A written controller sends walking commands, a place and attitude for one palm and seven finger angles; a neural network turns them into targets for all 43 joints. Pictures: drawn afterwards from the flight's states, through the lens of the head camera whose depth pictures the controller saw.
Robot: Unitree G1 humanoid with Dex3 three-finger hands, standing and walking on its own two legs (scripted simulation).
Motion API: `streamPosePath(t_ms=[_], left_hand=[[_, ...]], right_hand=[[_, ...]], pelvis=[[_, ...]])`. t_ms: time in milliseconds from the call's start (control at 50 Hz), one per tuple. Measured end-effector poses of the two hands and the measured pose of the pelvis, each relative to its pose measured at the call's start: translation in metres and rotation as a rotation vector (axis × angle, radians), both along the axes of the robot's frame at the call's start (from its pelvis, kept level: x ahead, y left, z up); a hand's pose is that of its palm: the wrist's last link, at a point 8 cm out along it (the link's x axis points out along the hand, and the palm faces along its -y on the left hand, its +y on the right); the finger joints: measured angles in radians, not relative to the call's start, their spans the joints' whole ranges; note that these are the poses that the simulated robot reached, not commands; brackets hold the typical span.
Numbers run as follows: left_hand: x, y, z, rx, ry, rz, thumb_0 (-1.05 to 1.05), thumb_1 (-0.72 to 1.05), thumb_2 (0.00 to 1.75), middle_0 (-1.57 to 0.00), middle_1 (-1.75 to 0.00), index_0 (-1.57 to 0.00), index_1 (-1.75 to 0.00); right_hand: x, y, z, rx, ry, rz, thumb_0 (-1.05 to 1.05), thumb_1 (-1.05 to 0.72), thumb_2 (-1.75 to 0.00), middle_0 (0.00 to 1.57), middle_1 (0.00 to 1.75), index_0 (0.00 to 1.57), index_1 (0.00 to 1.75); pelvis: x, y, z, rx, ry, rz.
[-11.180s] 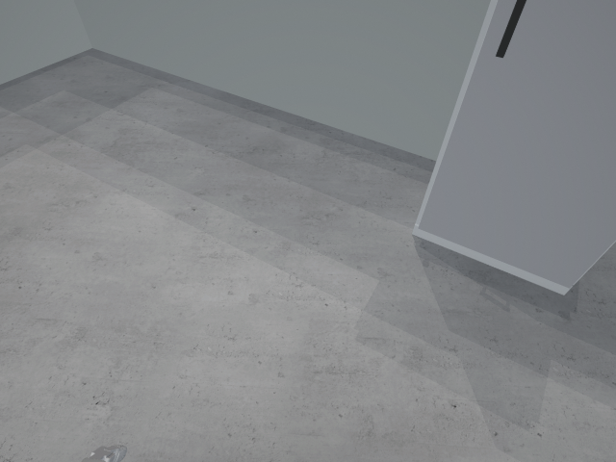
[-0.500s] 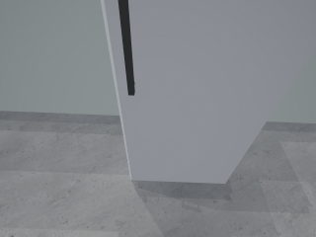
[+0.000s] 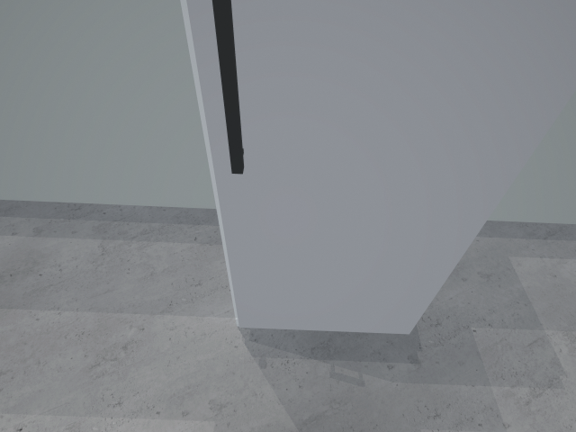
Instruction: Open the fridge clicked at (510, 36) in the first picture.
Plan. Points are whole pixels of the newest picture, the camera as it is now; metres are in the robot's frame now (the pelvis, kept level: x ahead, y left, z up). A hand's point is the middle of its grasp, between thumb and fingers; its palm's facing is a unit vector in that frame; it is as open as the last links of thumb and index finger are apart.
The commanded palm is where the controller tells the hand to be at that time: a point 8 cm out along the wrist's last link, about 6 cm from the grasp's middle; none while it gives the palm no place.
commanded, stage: look again from close up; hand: left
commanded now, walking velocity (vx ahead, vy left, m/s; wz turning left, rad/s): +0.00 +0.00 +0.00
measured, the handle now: (232, 82) +0.54 +0.13 +0.23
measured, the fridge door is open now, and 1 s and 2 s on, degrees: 0 0 0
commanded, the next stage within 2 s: raise the hand to about handle height in 1.30 s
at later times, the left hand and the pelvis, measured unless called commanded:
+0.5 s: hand out of the picture -0.01 +0.15 -0.18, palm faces +0.03 -0.99 -0.16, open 7.3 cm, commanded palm none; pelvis +0.01 +0.00 +0.00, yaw +0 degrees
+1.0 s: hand out of the picture +0.01 +0.16 -0.18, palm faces +0.02 -0.99 -0.17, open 7.3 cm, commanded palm none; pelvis +0.01 +0.00 +0.00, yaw -1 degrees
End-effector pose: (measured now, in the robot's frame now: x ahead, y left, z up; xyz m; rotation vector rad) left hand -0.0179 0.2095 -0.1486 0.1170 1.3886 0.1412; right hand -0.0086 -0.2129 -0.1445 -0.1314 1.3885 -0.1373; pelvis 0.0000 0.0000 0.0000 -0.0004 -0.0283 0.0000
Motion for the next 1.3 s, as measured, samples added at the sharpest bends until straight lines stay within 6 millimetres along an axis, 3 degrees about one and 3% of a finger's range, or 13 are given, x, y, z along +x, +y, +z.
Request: streamPosePath(t_ms=[440,1300], left_hand=[[0.003,-0.006,-0.001,-0.01,0.01,-0.001,0.0,0.91,0.9,-0.2,-0.3,-0.2,-0.3],[0.026,-0.002,0.001,0.003,-0.006,-0.012,0.0,0.91,0.9,-0.2,-0.3,-0.2,-0.3]], right_hand=[[-0.001,-0.001,0.0,0.003,0.013,-0.012,0.0,-0.91,-0.9,0.2,0.3,0.2,0.3],[0.02,-0.008,0.002,-0.013,0.002,-0.003,0.0,-0.91,-0.9,0.2,0.3,0.2,0.3]], pelvis=[[0.005,-0.003,0.0,0.001,0.006,-0.007],[0.019,-0.005,0.001,0.001,0.007,-0.011]])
